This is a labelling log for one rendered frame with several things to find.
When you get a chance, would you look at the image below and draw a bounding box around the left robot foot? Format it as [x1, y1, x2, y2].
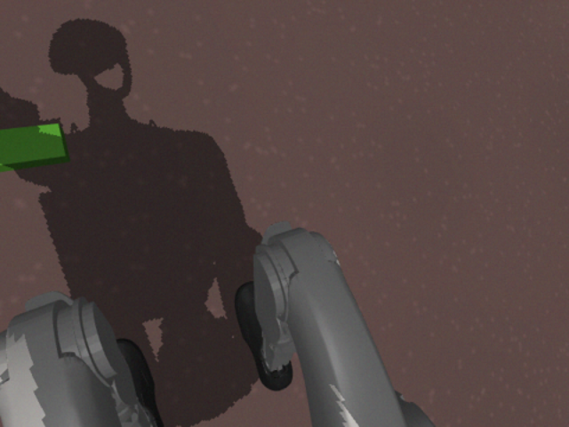
[116, 338, 164, 427]

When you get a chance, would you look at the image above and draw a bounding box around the small box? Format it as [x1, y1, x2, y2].
[0, 124, 70, 172]

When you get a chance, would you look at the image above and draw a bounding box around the right robot hand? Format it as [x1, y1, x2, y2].
[394, 390, 436, 427]

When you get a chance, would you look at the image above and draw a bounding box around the right robot foot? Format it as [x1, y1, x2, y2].
[235, 281, 293, 391]

